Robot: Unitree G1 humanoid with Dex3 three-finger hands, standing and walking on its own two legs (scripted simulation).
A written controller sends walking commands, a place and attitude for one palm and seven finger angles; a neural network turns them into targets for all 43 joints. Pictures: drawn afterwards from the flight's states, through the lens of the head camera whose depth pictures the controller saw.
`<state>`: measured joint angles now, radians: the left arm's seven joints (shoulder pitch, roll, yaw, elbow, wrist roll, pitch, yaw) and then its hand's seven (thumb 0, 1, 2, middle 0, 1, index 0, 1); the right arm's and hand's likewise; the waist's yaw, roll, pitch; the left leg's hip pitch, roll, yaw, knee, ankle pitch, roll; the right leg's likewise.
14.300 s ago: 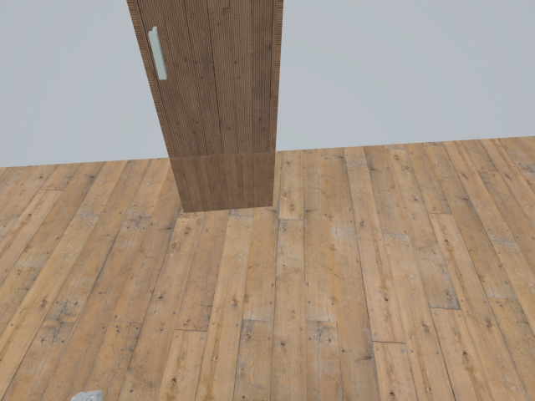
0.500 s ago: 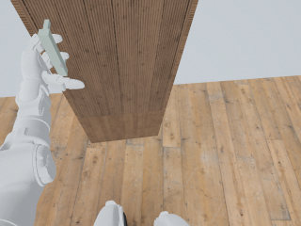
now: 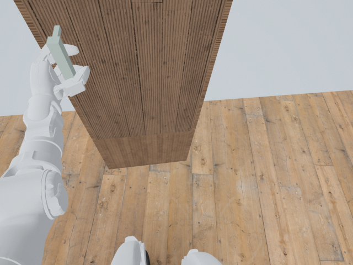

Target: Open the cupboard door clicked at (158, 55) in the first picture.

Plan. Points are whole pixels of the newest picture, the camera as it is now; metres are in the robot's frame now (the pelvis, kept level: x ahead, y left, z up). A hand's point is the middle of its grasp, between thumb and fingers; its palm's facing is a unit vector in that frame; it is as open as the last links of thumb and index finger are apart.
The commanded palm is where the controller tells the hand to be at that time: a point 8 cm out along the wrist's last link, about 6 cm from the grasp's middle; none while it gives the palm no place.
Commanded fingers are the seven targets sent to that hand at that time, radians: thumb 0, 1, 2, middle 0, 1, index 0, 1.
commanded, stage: close the thumb around the handle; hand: left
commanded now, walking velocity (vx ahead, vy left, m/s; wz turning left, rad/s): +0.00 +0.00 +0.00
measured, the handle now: (67, 60) +0.56 +0.21 +0.10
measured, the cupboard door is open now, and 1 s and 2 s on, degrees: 0 30 43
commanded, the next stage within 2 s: pull the door open along its arc in 0.18 s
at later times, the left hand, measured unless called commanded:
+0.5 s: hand (76, 80) +0.50 +0.19 +0.10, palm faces +0.09 -1.00 +0.01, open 5.7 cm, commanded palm +0.45 +0.23 +0.09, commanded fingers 0.00 0.90 0.90 -0.40 -1.35 -0.40 -1.35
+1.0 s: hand (116, 141) +0.35 +0.09 +0.10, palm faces +0.41 -0.91 +0.06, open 6.1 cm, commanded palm +0.28 +0.13 +0.09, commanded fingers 0.00 0.90 0.90 -0.40 -1.35 -0.40 -1.35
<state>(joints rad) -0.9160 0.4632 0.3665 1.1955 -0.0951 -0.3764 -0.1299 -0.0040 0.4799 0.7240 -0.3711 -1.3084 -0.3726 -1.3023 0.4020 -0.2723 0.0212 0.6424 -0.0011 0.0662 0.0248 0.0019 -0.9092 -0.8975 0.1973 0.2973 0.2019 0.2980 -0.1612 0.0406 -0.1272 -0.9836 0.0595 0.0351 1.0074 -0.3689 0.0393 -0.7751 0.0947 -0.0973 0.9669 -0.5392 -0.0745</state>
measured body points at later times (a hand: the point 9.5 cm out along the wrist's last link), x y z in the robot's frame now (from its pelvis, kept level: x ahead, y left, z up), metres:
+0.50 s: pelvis +0.00 +0.00 +0.00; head +0.10 +0.02 +0.44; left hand +0.49 +0.24 +0.10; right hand +0.00 -0.26 -0.11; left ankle +0.06 +0.10 -0.67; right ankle -0.05 -0.08 -0.67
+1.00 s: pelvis +0.01 +0.00 +0.02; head +0.03 -0.01 +0.47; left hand +0.32 +0.14 +0.10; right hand +0.18 -0.22 -0.08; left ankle +0.06 +0.10 -0.67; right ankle -0.05 -0.08 -0.67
